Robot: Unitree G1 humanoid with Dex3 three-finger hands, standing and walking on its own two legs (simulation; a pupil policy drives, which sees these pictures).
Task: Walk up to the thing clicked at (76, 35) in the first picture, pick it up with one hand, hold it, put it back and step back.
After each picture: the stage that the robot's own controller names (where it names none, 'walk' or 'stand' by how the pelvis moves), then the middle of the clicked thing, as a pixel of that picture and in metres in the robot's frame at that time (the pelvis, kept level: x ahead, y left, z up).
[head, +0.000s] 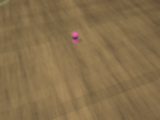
stand; (75, 37) +1.46 +0.08 -0.72
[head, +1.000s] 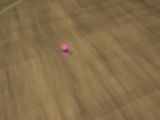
walk; (65, 50) +1.30 +0.28 -0.71
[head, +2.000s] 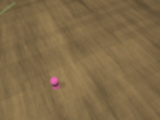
walk; (55, 83) +0.79 +0.32 -0.72
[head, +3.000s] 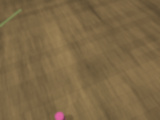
walk; (60, 118) +0.46 +0.24 -0.72
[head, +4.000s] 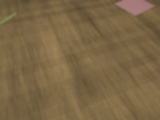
stand; out of the picture +0.31 +0.17 -0.71
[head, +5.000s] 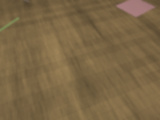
stand; out of the picture +0.32 +0.18 -0.72
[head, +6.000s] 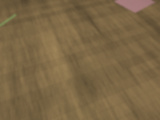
stand; out of the picture +0.31 +0.19 -0.72
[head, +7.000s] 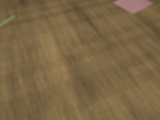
stand; out of the picture +0.30 +0.20 -0.72
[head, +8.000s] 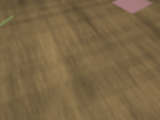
stand; out of the picture +0.29 +0.20 -0.73
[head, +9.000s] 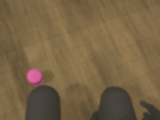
go down; (35, 77) +0.38 +0.20 -0.39
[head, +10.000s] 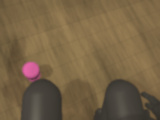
go down; (32, 72) +0.39 +0.20 -0.31
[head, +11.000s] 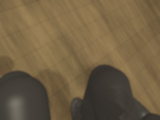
close in; out of the picture +0.38 +0.23 -0.22
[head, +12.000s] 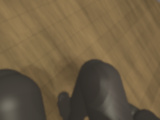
close; out of the picture +0.37 +0.24 -0.22
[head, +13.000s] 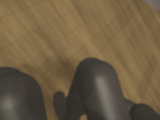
close; out of the picture +0.38 +0.24 -0.22
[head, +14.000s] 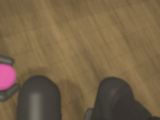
lift; (1, 80) +0.30 +0.25 -0.11
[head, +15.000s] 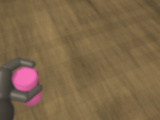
lift; (28, 87) +0.32 +0.17 +0.04
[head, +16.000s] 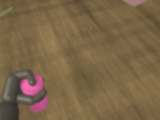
hold; (35, 93) +0.31 +0.17 +0.01
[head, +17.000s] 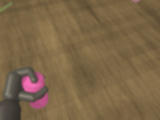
hold; (36, 90) +0.32 +0.17 +0.00
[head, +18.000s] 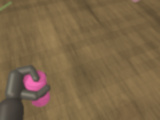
hold; (37, 89) +0.33 +0.16 +0.00
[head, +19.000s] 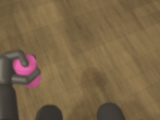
crouch; (28, 71) +0.38 +0.18 -0.07
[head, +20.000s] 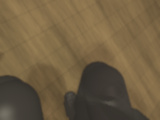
lower; out of the picture +0.40 +0.25 -0.22
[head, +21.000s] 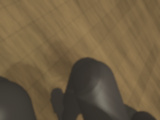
lower; out of the picture +0.41 +0.26 -0.23
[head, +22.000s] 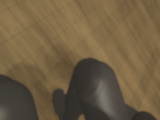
lower; out of the picture +0.41 +0.26 -0.22
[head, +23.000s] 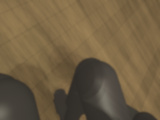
lower; out of the picture +0.41 +0.26 -0.22
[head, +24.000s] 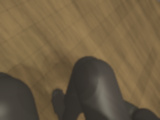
rest; out of the picture +0.41 +0.25 -0.22
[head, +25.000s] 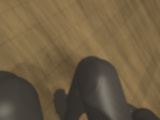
withdraw; out of the picture +0.39 +0.23 -0.22
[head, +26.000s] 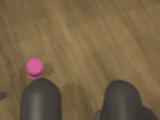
walk; (35, 69) +0.41 +0.19 -0.29
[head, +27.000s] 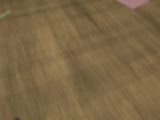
stand; out of the picture +0.33 +0.16 -0.65
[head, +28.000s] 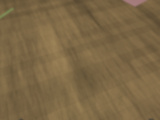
stand; out of the picture +0.35 +0.18 -0.66
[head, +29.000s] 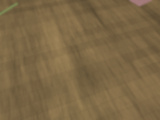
stand; out of the picture +0.35 +0.17 -0.68
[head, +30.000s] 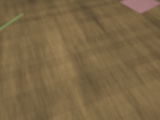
walk; out of the picture +0.35 +0.17 -0.72
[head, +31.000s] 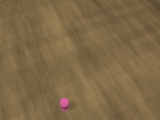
walk; (64, 104) +0.49 +0.13 -0.71
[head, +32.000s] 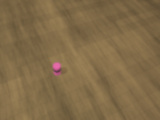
walk; (57, 69) +0.80 +0.15 -0.70
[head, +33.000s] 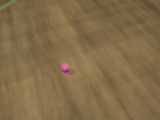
stand; (65, 69) +0.93 +0.18 -0.70
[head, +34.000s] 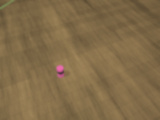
stand; (60, 71) +0.94 +0.20 -0.73
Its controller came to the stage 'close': yes
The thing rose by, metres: 0.71
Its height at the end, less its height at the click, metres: +0.00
